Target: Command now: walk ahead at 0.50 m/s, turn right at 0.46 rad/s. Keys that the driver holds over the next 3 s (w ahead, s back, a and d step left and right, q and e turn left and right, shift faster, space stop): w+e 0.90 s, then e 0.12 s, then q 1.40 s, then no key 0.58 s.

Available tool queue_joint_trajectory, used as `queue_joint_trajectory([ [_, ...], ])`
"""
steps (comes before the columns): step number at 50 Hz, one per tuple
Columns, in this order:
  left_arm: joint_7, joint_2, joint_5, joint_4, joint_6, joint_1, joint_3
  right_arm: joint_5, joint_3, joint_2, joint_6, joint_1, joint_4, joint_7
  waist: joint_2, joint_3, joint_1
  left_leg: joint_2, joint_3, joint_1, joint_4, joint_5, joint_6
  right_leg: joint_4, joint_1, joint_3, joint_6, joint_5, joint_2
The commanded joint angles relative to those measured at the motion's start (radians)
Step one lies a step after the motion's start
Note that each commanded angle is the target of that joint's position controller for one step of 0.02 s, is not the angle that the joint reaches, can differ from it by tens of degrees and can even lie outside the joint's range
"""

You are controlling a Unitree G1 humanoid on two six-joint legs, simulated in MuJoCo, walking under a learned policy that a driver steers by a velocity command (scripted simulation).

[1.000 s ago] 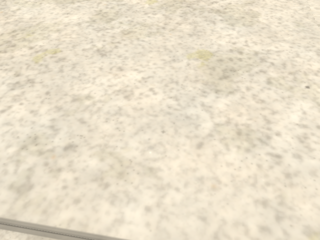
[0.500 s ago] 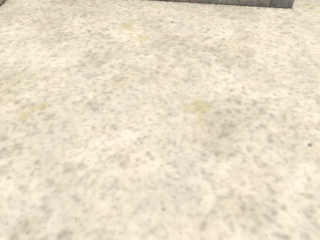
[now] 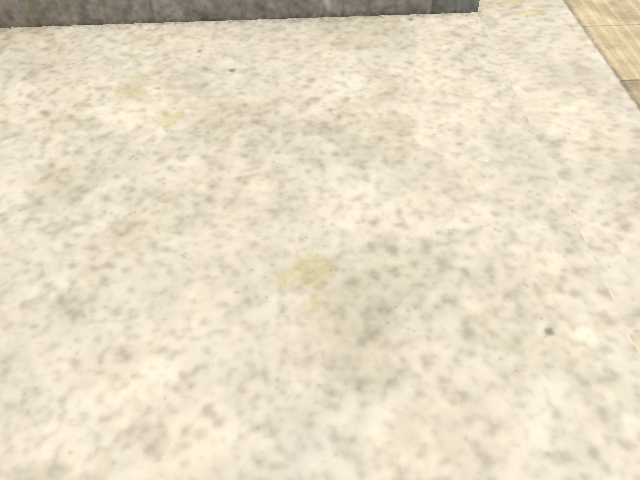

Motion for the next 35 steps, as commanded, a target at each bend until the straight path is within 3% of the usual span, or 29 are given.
queue_joint_trajectory([
  [1, 0.019, 0.187, 0.016, 0.110, -0.016, 0.428, 0.070, 0.000, -0.029, -0.115, -0.010, -0.166, -0.127, 0.010, -0.119, -0.018, 0.181, -0.029, -0.151, -0.777, 0.513, 0.058, 0.061, -0.289, 0.722, 0.519, -0.214, 0.002, -0.263],
  [2, 0.015, 0.121, 0.009, 0.102, -0.014, 0.352, 0.047, -0.019, -0.026, -0.094, -0.016, -0.156, -0.126, 0.004, -0.068, -0.024, 0.120, 0.000, -0.164, -0.713, 0.522, 0.121, 0.089, -0.296, 0.571, 0.469, -0.216, 0.051, -0.253],
  [3, 0.003, 0.063, -0.005, 0.086, -0.011, 0.265, 0.026, -0.032, -0.012, -0.038, -0.014, -0.148, -0.119, 0.000, -0.030, -0.002, 0.055, 0.029, -0.166, -0.642, 0.502, 0.186, 0.103, -0.320, 0.417, 0.425, -0.213, 0.103, -0.246],
  [4, -0.004, 0.025, -0.009, 0.063, -0.008, 0.212, 0.011, -0.036, -0.004, -0.005, -0.006, -0.139, -0.116, -0.003, -0.010, -0.009, 0.017, 0.047, -0.155, -0.592, 0.477, 0.196, 0.098, -0.337, 0.314, 0.402, -0.220, 0.133, -0.237],
  [5, 0.000, 0.062, -0.060, -0.001, 0.003, 0.169, 0.001, 0.094, -0.055, -0.157, -0.033, -0.199, -0.207, -0.040, -0.019, 0.047, 0.004, 0.032, -0.115, -0.617, 0.523, 0.180, 0.048, -0.375, 0.275, 0.448, -0.235, 0.149, -0.238],
  [6, 0.004, 0.086, -0.060, -0.006, 0.009, 0.153, 0.001, 0.095, -0.059, -0.160, -0.037, -0.193, -0.214, -0.051, -0.018, 0.041, -0.020, 0.058, -0.131, -0.647, 0.460, 0.188, 0.028, -0.371, 0.254, 0.425, -0.226, 0.114, -0.238],
  [7, 0.013, 0.107, -0.053, -0.025, 0.016, 0.156, 0.003, 0.078, -0.054, -0.139, -0.033, -0.199, -0.228, -0.055, -0.021, 0.059, -0.026, 0.077, -0.125, -0.668, 0.385, 0.192, 0.006, -0.372, 0.210, 0.403, -0.214, 0.081, -0.230],
  [8, 0.025, 0.123, -0.045, -0.035, 0.022, 0.185, 0.006, 0.059, -0.049, -0.123, -0.029, -0.240, -0.246, -0.056, -0.019, 0.068, -0.007, 0.081, -0.111, -0.671, 0.308, 0.238, -0.014, -0.379, 0.176, 0.387, -0.207, 0.082, -0.214],
  [10, 0.037, 0.148, -0.031, -0.048, 0.026, 0.241, 0.013, 0.037, -0.038, -0.089, -0.021, -0.318, -0.271, -0.051, -0.023, 0.076, 0.019, 0.049, -0.082, -0.570, 0.098, 0.385, -0.024, -0.376, 0.074, 0.328, -0.181, 0.101, -0.160],
  [12, 0.041, 0.159, -0.042, -0.056, 0.027, 0.297, 0.018, 0.045, -0.033, -0.081, -0.017, -0.397, -0.294, -0.047, -0.063, 0.070, 0.055, -0.004, -0.072, -0.458, -0.068, 0.491, -0.032, -0.365, 0.041, 0.304, -0.164, 0.099, -0.122],
  [14, 0.040, 0.172, -0.057, -0.060, 0.030, 0.337, 0.024, 0.063, -0.036, -0.105, -0.014, -0.445, -0.311, -0.046, -0.082, 0.062, 0.079, -0.028, -0.086, -0.436, -0.169, 0.512, -0.045, -0.337, 0.111, 0.335, -0.160, 0.064, -0.133],
  [16, 0.041, 0.157, -0.067, -0.063, 0.036, 0.365, 0.024, 0.071, -0.042, -0.135, -0.014, -0.474, -0.329, -0.045, -0.079, 0.061, 0.091, -0.033, -0.116, -0.442, -0.255, 0.488, -0.044, -0.278, 0.215, 0.398, -0.149, 0.022, -0.155],
  [18, 0.047, 0.160, -0.064, -0.075, 0.046, 0.364, 0.029, 0.072, -0.052, -0.165, -0.024, -0.469, -0.339, -0.035, -0.091, 0.053, 0.076, -0.043, -0.128, -0.399, -0.325, 0.422, -0.029, -0.194, 0.288, 0.455, -0.134, 0.022, -0.170],
  [20, 0.048, 0.148, -0.053, -0.103, 0.050, 0.350, 0.029, 0.067, -0.075, -0.207, -0.035, -0.346, -0.316, -0.037, -0.114, -0.001, 0.014, -0.050, -0.108, -0.210, -0.382, 0.352, 0.019, -0.048, 0.285, 0.451, -0.098, 0.122, -0.109],
  [21, 0.043, 0.103, -0.047, -0.130, 0.041, 0.314, 0.016, 0.051, -0.092, -0.255, -0.039, -0.184, -0.295, -0.042, -0.088, -0.113, -0.066, 0.069, -0.193, 0.049, -0.320, 0.376, 0.080, 0.166, 0.166, 0.388, -0.060, 0.121, -0.062],
  [22, 0.042, 0.052, -0.061, -0.157, 0.030, 0.403, 0.003, 0.030, -0.112, -0.327, -0.027, -0.019, -0.277, -0.055, 0.140, -0.269, -0.072, 0.299, -0.533, 0.438, -0.341, 0.302, 0.221, 0.487, -0.154, 0.240, 0.023, -0.132, 0.056],
  [23, 0.040, 0.098, -0.071, -0.176, 0.023, 0.438, -0.002, 0.054, -0.112, -0.310, -0.016, 0.003, -0.267, -0.050, 0.357, -0.311, -0.061, 0.419, -0.867, 0.491, -0.444, 0.101, 0.306, 0.692, -0.344, 0.197, 0.043, -0.404, 0.021],
  [24, 0.038, 0.164, -0.072, -0.171, 0.028, 0.386, 0.016, 0.054, -0.091, -0.222, -0.006, -0.056, -0.298, -0.057, 0.223, -0.195, -0.072, 0.388, -0.784, 0.387, -0.469, -0.009, 0.276, 0.814, -0.417, 0.210, 0.061, -0.323, -0.038],
  [25, 0.035, 0.183, -0.063, -0.190, 0.037, 0.290, 0.024, 0.050, -0.082, -0.188, 0.009, -0.104, -0.308, -0.063, 0.106, -0.093, -0.071, 0.342, -0.613, 0.236, -0.479, 0.026, 0.231, 0.836, -0.403, 0.169, 0.065, -0.231, -0.078],
  [26, 0.035, 0.170, -0.055, -0.214, 0.042, 0.232, 0.026, 0.041, -0.076, -0.179, 0.017, -0.153, -0.305, -0.059, 0.064, -0.019, -0.044, 0.291, -0.502, 0.086, -0.512, 0.106, 0.210, 0.802, -0.366, 0.149, 0.061, -0.177, -0.105],
  [27, 0.033, 0.154, -0.049, -0.226, 0.051, 0.222, 0.030, 0.033, -0.068, -0.160, 0.018, -0.185, -0.300, -0.053, 0.070, 0.033, -0.010, 0.255, -0.416, -0.025, -0.542, 0.183, 0.197, 0.763, -0.320, 0.151, 0.057, -0.155, -0.133],
  [28, 0.032, 0.132, -0.055, -0.230, 0.060, 0.238, 0.028, 0.030, -0.066, -0.149, 0.019, -0.205, -0.296, -0.045, 0.081, 0.064, 0.016, 0.223, -0.341, -0.106, -0.572, 0.223, 0.184, 0.737, -0.273, 0.145, 0.055, -0.151, -0.146],
  [29, 0.031, 0.112, -0.058, -0.239, 0.067, 0.243, 0.023, 0.036, -0.069, -0.150, 0.016, -0.204, -0.288, -0.039, 0.093, 0.070, 0.026, 0.211, -0.287, -0.139, -0.594, 0.264, 0.186, 0.718, -0.256, 0.132, 0.058, -0.139, -0.151],
  [32, 0.032, 0.113, -0.050, -0.268, 0.075, 0.193, 0.019, 0.038, -0.084, -0.193, 0.009, -0.176, -0.259, -0.040, 0.059, 0.065, 0.029, 0.218, -0.180, -0.119, -0.619, 0.416, 0.208, 0.609, -0.282, 0.140, 0.077, -0.044, -0.166],
  [35, 0.019, 0.107, -0.050, -0.286, 0.075, 0.123, 0.010, 0.043, -0.094, -0.229, 0.013, -0.156, -0.241, -0.044, 0.050, 0.059, 0.014, 0.216, -0.083, -0.084, -0.618, 0.458, 0.194, 0.449, -0.258, 0.121, 0.081, 0.077, -0.174],
])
